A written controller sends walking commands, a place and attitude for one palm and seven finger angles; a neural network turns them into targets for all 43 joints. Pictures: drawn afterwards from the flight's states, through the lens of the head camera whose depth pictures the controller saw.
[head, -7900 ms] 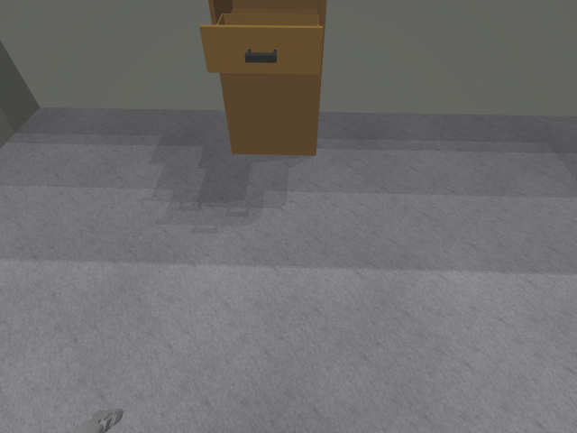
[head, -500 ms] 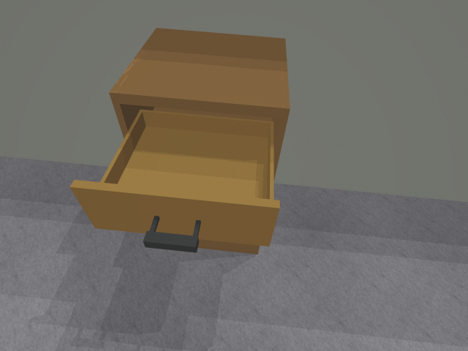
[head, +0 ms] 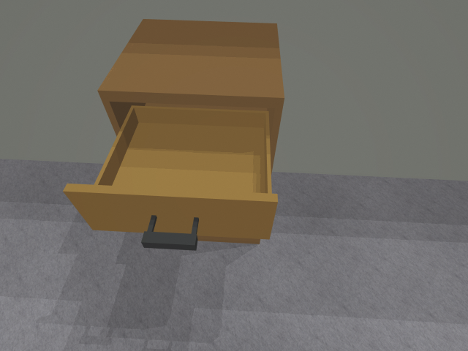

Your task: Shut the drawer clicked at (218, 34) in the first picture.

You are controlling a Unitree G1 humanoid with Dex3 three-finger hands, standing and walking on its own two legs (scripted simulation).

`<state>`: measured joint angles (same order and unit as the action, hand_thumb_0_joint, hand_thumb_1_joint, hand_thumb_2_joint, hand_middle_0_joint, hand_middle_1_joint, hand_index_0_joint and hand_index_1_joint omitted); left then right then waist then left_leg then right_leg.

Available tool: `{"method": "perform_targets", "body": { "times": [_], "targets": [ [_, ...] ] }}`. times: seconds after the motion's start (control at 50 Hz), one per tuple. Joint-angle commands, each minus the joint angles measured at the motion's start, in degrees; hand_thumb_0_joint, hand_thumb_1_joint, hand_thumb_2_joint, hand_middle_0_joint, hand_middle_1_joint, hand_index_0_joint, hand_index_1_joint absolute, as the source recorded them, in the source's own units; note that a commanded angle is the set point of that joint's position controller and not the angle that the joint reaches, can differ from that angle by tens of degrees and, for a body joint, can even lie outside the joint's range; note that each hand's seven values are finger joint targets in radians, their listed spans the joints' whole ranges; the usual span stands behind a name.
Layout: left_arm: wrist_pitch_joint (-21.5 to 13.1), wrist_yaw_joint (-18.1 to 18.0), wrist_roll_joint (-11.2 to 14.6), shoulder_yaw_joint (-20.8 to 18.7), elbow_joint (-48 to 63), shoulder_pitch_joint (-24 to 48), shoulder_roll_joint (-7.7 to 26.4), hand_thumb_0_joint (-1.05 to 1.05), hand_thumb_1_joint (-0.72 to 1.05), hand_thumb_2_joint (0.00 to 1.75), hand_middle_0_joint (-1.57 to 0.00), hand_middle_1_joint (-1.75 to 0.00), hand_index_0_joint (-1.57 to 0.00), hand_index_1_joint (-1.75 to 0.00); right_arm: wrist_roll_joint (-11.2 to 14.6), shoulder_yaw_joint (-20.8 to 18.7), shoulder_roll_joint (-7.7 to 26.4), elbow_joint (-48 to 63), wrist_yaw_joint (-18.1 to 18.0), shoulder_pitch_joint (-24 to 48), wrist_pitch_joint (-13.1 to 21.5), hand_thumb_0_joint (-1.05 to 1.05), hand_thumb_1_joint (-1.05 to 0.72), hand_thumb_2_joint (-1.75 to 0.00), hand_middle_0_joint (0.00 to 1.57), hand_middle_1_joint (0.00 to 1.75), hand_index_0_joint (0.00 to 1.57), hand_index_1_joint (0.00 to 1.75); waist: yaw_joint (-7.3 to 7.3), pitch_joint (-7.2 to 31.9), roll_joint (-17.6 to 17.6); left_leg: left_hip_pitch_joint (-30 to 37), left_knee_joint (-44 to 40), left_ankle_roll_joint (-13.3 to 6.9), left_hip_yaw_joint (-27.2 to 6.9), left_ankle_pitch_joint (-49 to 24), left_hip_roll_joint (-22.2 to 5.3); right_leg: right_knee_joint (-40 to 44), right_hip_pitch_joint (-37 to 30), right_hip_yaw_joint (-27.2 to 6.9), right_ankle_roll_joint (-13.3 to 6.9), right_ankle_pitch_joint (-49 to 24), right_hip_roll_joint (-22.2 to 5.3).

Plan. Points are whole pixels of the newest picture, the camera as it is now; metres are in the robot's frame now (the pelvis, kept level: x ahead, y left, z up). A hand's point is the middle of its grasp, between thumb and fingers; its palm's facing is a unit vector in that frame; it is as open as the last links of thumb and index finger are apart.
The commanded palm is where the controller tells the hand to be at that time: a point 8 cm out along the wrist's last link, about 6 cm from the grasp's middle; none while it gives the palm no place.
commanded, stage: look again from close up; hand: left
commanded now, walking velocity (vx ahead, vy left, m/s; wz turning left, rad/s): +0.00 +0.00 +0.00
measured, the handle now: (172, 231) +0.36 +0.16 -0.07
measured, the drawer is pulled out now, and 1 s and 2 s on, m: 0.29 0.29 0.29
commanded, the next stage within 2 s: shuffle to correct the standing spot in 0.44 s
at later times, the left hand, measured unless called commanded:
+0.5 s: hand out of the picture +0.02 +0.16 -0.17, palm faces +0.01 -0.98 -0.21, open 7.4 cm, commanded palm none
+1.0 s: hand out of the picture +0.02 +0.13 -0.18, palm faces +0.03 -0.98 -0.19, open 7.4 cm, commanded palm none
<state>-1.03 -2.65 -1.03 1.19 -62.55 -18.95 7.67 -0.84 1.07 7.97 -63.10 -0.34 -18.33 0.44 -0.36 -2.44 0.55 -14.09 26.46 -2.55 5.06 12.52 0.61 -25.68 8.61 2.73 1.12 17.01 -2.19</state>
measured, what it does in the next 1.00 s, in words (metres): shifts its weight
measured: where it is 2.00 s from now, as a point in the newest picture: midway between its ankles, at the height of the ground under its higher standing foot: outside the picture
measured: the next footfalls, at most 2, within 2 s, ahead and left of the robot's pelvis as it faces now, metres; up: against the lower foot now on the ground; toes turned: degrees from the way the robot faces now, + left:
none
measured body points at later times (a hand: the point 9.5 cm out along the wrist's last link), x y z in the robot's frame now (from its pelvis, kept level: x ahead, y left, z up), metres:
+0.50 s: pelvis +0.01 -0.02 +0.00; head +0.03 -0.02 +0.45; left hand +0.02 +0.21 -0.16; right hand +0.03 -0.25 -0.16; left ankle +0.02 +0.09 -0.74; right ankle -0.04 -0.13 -0.74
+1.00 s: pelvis +0.04 -0.04 +0.00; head +0.07 -0.04 +0.45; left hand +0.02 +0.18 -0.16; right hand +0.03 -0.25 -0.17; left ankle +0.02 +0.09 -0.74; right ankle -0.04 -0.13 -0.74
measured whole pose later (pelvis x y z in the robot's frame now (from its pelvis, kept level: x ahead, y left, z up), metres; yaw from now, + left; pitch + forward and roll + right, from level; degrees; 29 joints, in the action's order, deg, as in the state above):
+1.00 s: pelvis +0.04 -0.04 +0.00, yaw -1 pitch +0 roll +1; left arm -1.2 -2.5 -0.2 0.9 -62.2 -18.8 7.4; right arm -0.5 1.1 7.9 -64.9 -2.2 -15.7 0.7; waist 0.6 -3.3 -0.9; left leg -10.4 26.9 0.4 4.9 16.2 -0.8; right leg -28.4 6.1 2.7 -1.4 21.7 -0.8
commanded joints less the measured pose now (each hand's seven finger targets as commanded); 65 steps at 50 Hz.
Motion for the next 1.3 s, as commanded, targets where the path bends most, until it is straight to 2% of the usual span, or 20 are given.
{"method": "perform_targets", "body": {
  "times": [0.0, 0.1, 0.14, 0.28, 0.48, 0.54, 0.64, 0.7, 0.8, 0.86, 1.0, 1.1, 1.12, 1.14, 1.18, 1.2, 1.22, 1.24, 1.26, 1.28],
  "targets": [
    [-1.10, -0.25, 0.01, -1.39, 3.16, -3.27, 6.98, 0.00, 0.90, 0.90, -0.20, -0.30, -0.20, -0.30, -0.21, -1.36, 6.33, 5.37, -0.34, -2.21, 1.13, 0.00, -0.90, -0.90, 0.20, 0.30, 0.20, 0.30, -0.45, 0.74, 5.47, -2.57, -2.62, -0.07, -8.83, 3.26, -5.68, 1.51, 4.31, -3.84, -4.76, 2.23, -3.48],
    [-1.11, -0.26, 0.27, -1.03, 3.21, -2.84, 5.41, 0.00, 0.90, 0.90, -0.20, -0.30, -0.20, -0.30, 0.07, -1.04, 5.95, 5.29, -0.87, -3.06, 1.96, 0.00, -0.90, -0.90, 0.20, 0.30, 0.20, 0.30, -0.12, 2.33, -1.36, 1.14, -0.06, -0.82, -8.39, -10.98, -6.05, -0.46, 3.12, -4.12, -4.16, -7.34, -3.47],
    [-0.84, -0.37, 0.35, -1.03, 3.27, -2.52, 5.45, 0.00, 0.90, 0.90, -0.20, -0.30, -0.20, -0.30, 0.19, -1.04, 6.30, 4.84, -0.95, -3.04, 1.77, 0.00, -0.90, -0.90, 0.20, 0.30, 0.20, 0.30, -0.23, 0.63, -3.58, 1.17, -0.43, -0.69, -7.80, -10.93, -6.16, -0.28, 3.59, -4.07, -3.87, -7.87, -3.61],
    [-0.19, -0.22, 0.30, -1.10, 3.75, -2.45, 6.40, 0.00, 0.90, 0.90, -0.20, -0.30, -0.20, -0.30, 0.30, -0.77, 6.31, 3.77, -0.96, -1.52, 1.56, 0.00, -0.90, -0.90, 0.20, 0.30, 0.20, 0.30, 0.31, -3.27, -2.00, 1.53, -3.12, -0.50, -7.10, -9.81, -6.03, 1.28, 4.20, -4.26, -3.44, -7.59, -3.58],
    [-0.37, -0.03, 0.36, -1.17, 3.46, -2.20, 7.67, 0.00, 0.90, 0.90, -0.20, -0.30, -0.20, -0.30, 0.46, -0.77, 6.68, 2.38, -1.06, 0.09, 1.51, 0.00, -0.90, -0.90, 0.20, 0.30, 0.20, 0.30, 0.52, -0.63, -1.35, 5.05, -3.58, 0.07, -6.04, -11.79, -6.22, 3.19, 2.04, -4.68, -3.30, -12.96, -4.42],
    [-0.36, -0.01, 0.34, -1.04, 2.63, -2.85, 7.10, 0.00, 0.90, 0.90, -0.20, -0.30, -0.20, -0.30, 0.39, -0.71, 6.48, 1.63, -1.05, 0.14, 1.37, 0.00, -0.90, -0.90, 0.20, 0.30, 0.20, 0.30, 0.51, -0.31, -0.83, 5.76, -3.58, 0.19, -5.96, -9.13, -6.15, 4.11, 1.94, -4.75, -3.29, -10.31, -4.41],
    [-0.12, 0.62, -0.18, -1.18, 1.78, -3.29, 7.07, 0.00, 0.90, 0.90, -0.20, -0.30, -0.20, -0.30, 0.06, -1.11, 6.42, 0.72, -0.72, -0.72, 0.91, 0.00, -0.90, -0.90, 0.20, 0.30, 0.20, 0.30, 0.15, -4.05, -1.16, 3.47, -3.85, -0.38, -5.38, 4.75, -5.83, 4.67, 5.84, -4.36, -4.41, 5.33, -3.44],
    [-0.23, 0.90, -0.19, -1.30, 1.30, -4.02, 7.01, 0.00, 0.90, 0.90, -0.20, -0.30, -0.20, -0.30, 0.00, -1.29, 5.85, 0.67, -0.73, -0.99, 1.07, 0.00, -0.90, -0.90, 0.20, 0.30, 0.20, 0.30, 0.22, -6.11, -0.74, 2.07, -2.78, -0.63, -5.00, 5.06, -5.55, 4.60, 7.02, -4.85, -5.10, 6.23, -3.28],
    [-1.05, 0.17, 0.30, -1.10, 0.41, -5.84, 5.97, 0.00, 0.90, 0.90, -0.20, -0.30, -0.20, -0.30, 0.33, -0.52, 4.78, -0.38, -1.58, -1.87, 1.97, 0.00, -0.90, -0.90, 0.20, 0.30, 0.20, 0.30, 0.60, -0.57, -1.87, 5.45, 1.15, 0.02, -4.15, -17.46, -5.98, 0.39, 0.79, -4.44, -4.38, -25.74, -4.58],
    [-1.33, -0.43, 0.77, -1.23, 0.31, -6.34, 6.66, 0.00, 0.90, 0.90, -0.20, -0.30, -0.20, -0.30, 0.63, -0.50, 5.00, -0.40, -2.08, -2.10, 1.84, 0.00, -0.90, -0.90, 0.20, 0.30, 0.20, 0.30, 0.54, 2.29, -1.89, 7.30, 1.24, 0.71, -3.96, -25.56, -6.25, -0.62, -2.54, -4.48, -3.93, -40.28, -6.02],
    [-0.22, -1.07, 0.58, -2.35, 2.98, -4.31, 7.83, 0.00, 0.90, 0.90, -0.20, -0.30, -0.20, -0.30, 0.88, -1.91, 6.07, 1.38, -2.37, -0.69, 1.00, 0.00, -0.90, -0.90, 0.20, 0.30, 0.20, 0.30, 0.77, 4.42, -1.96, 9.65, 0.80, 0.79, -3.78, -30.97, -7.51, -2.62, -1.72, -4.49, -3.50, -37.77, -6.34],
    [0.13, -0.97, 0.45, -2.22, 3.72, -2.99, 7.63, 0.00, 0.90, 0.90, -0.20, -0.30, -0.20, -0.30, 0.66, -1.94, 6.12, 1.93, -2.04, 0.85, 0.68, 0.00, -0.90, -0.90, 0.20, 0.30, 0.20, 0.30, 0.96, 3.80, -1.95, 9.40, -0.81, 0.83, -4.21, -25.18, -7.73, -0.60, -0.62, -5.06, -3.57, -30.22, -6.14],
    [-1.29, -2.41, -0.46, -2.84, 2.84, -6.16, 9.06, 0.00, 0.90, 0.90, -0.20, -0.30, -0.20, -0.30, 1.05, -3.25, 9.03, 7.11, -1.50, 6.63, 0.66, 0.00, -0.90, -0.90, 0.20, 0.30, 0.20, 0.30, 1.70, 0.34, -3.75, 3.25, 13.97, 2.36, -1.15, -20.58, -7.13, 3.09, 3.70, -8.90, 0.39, -50.83, -7.66],
    [-1.69, -1.94, -0.56, -3.49, 6.11, -4.13, 11.31, 0.00, 0.90, 0.90, -0.20, -0.30, -0.20, -0.30, 0.50, -2.76, 4.95, 9.35, -0.72, 4.09, 0.26, 0.00, -0.90, -0.90, 0.20, 0.30, 0.20, 0.30, 0.39, 1.73, -9.36, -6.39, 14.90, 1.42, -2.96, 5.63, -3.34, -0.17, -4.03, -11.08, -2.56, -57.90, -11.19],
    [-2.14, -1.40, -0.62, -2.97, 7.25, -1.11, 10.82, 0.00, 0.90, 0.90, -0.20, -0.30, -0.20, -0.30, 0.40, -2.41, 4.24, 9.26, -0.48, 3.82, -0.15, 0.00, -0.90, -0.90, 0.20, 0.30, 0.20, 0.30, -0.40, 5.03, -5.95, -5.87, 12.93, 1.79, -2.12, 9.97, -3.54, -1.38, -5.55, -10.00, -8.02, -54.32, -12.22],
    [-1.96, -1.19, -0.65, -2.90, 8.59, -0.67, 11.03, 0.00, 0.90, 0.90, -0.20, -0.30, -0.20, -0.30, 0.50, -2.32, 4.46, 9.77, -0.32, 3.06, -0.17, 0.00, -0.90, -0.90, 0.20, 0.30, 0.20, 0.30, -0.73, 6.03, -6.29, -4.07, 10.63, 1.94, -1.59, 9.03, -2.45, -2.16, -4.97, -8.70, -8.44, -50.00, -10.84],
    [-1.75, -1.14, -0.39, -2.88, 9.39, 1.06, 11.30, 0.00, 0.90, 0.90, -0.20, -0.30, -0.20, -0.30, 0.56, -2.36, 4.88, 9.41, -0.31, 1.46, -0.02, 0.00, -0.90, -0.90, 0.20, 0.30, 0.20, 0.30, -2.01, 6.74, -6.87, -0.87, 6.31, 1.83, -1.59, 3.90, -1.92, -4.24, -3.88, -7.32, -7.94, -45.17, -8.92],
    [-1.30, -1.05, 0.09, -2.66, 9.84, 2.22, 10.74, 0.00, 0.90, 0.90, -0.20, -0.30, -0.20, -0.30, 0.44, -2.48, 6.06, 8.74, -0.36, 0.04, 0.18, 0.00, -0.90, -0.90, 0.20, 0.30, 0.20, 0.30, -2.51, 6.66, -4.15, 3.39, 2.97, 1.44, -2.37, -3.74, -2.67, -6.27, -0.84, -5.80, -6.59, -36.72, -6.81],
    [-0.69, -0.88, 0.44, -2.38, 10.43, 1.94, 9.74, 0.00, 0.90, 0.90, -0.20, -0.30, -0.20, -0.30, 0.18, -2.67, 7.90, 8.77, -0.54, -0.22, 0.47, 0.00, -0.90, -0.90, 0.20, 0.30, 0.20, 0.30, -1.84, 6.10, 0.40, 5.79, 2.99, 0.31, -5.65, -12.96, -5.58, -6.71, 2.85, -4.62, -4.80, -24.15, -4.11],
    [0.03, -0.87, 0.43, -2.33, 10.79, 1.62, 8.55, 0.00, 0.90, 0.90, -0.20, -0.30, -0.20, -0.30, 0.02, -2.62, 8.99, 9.33, -0.76, 0.62, 0.65, 0.00, -0.90, -0.90, 0.20, 0.30, 0.20, 0.30, -0.71, 3.44, 5.14, 3.06, 0.80, -1.62, -9.97, -15.54, -8.90, -5.63, 4.50, -3.60, -3.68, -10.03, -1.50]
  ]
}}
